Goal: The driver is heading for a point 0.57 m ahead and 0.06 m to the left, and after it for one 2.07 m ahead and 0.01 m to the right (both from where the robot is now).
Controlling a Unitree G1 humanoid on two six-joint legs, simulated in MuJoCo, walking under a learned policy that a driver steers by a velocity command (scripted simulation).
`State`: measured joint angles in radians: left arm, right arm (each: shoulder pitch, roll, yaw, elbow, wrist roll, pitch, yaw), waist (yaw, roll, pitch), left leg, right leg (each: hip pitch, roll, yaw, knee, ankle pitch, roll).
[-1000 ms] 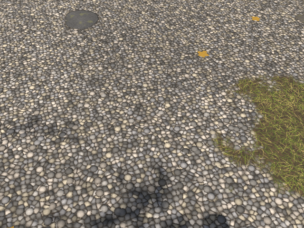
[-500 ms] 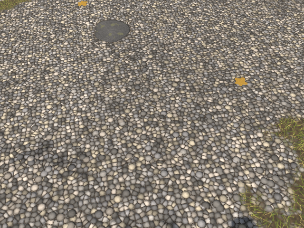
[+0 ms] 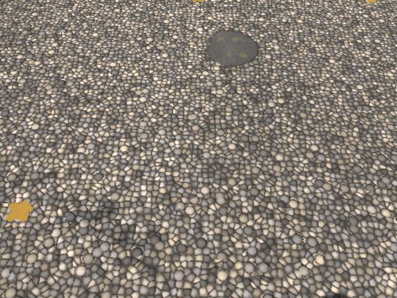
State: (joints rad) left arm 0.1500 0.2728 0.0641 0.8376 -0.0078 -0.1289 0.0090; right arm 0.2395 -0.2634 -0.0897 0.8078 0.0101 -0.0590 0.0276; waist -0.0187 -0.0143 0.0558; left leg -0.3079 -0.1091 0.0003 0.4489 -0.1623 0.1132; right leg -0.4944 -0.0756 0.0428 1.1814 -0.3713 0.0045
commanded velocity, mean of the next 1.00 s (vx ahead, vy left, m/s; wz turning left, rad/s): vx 0.09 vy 0.00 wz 0.41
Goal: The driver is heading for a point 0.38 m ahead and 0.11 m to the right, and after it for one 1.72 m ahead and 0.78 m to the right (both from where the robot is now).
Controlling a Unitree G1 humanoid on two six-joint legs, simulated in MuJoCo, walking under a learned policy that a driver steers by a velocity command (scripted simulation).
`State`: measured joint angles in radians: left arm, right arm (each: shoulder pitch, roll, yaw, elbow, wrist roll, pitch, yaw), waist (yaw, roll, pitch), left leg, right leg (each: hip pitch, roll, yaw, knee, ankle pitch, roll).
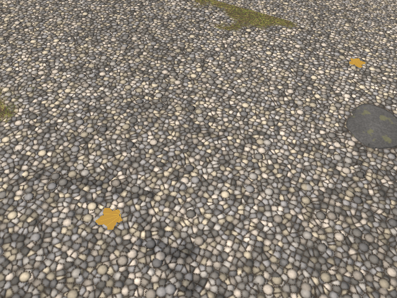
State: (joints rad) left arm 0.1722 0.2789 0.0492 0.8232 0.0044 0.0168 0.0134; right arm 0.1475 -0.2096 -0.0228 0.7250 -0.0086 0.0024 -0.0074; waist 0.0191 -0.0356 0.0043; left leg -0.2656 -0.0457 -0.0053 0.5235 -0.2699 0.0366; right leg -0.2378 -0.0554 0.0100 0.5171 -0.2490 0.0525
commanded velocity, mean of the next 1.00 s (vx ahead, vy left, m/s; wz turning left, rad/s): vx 0.30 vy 0.00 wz -0.04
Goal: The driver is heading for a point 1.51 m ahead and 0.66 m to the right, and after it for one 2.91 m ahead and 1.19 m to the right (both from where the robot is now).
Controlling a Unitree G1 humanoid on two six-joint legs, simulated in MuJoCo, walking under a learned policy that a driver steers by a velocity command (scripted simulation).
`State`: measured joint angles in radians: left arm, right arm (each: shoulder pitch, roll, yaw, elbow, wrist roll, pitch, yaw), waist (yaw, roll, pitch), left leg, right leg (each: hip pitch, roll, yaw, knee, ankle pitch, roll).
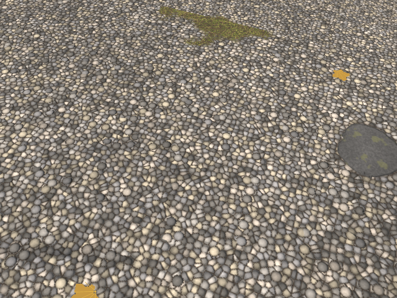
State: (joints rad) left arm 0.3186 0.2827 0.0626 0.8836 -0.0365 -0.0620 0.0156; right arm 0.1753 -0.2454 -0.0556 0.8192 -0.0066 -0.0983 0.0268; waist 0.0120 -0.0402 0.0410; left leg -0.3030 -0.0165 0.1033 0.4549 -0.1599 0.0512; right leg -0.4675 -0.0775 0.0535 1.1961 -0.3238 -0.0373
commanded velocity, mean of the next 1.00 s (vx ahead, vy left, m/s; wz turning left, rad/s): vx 0.50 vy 0.00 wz -0.54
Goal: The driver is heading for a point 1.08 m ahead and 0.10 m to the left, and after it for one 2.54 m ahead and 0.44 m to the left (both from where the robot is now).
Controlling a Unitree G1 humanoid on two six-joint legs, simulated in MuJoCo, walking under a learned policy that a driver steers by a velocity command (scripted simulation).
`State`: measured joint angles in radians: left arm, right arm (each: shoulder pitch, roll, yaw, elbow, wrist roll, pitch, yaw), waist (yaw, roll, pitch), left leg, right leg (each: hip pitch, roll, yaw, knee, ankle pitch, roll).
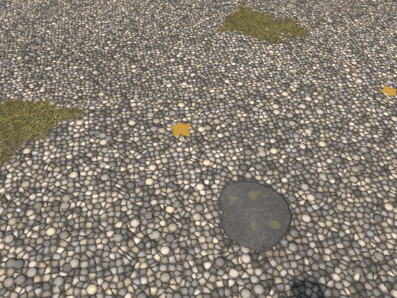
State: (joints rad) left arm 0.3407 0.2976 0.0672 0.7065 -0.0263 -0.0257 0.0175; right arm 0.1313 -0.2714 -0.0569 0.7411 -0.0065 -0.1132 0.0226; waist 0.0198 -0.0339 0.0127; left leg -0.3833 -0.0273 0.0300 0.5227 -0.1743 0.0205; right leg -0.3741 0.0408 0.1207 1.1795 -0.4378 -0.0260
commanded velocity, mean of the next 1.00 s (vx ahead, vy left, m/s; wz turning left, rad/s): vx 0.50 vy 0.00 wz -0.13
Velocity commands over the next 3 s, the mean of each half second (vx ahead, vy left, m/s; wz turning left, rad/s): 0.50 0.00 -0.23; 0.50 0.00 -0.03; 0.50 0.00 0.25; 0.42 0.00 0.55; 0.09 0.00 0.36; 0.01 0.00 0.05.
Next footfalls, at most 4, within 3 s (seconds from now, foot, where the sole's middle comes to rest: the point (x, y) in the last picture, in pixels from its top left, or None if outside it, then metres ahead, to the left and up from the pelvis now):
0.40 right None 0.36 -0.17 -0.77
0.92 left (196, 239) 0.69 0.04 -0.77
1.44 right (261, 182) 0.94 -0.21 -0.77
1.94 left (186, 142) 1.14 0.10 -0.77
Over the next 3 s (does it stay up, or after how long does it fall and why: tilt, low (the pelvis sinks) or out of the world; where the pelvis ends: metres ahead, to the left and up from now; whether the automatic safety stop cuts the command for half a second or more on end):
stays up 1.17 -0.04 0.01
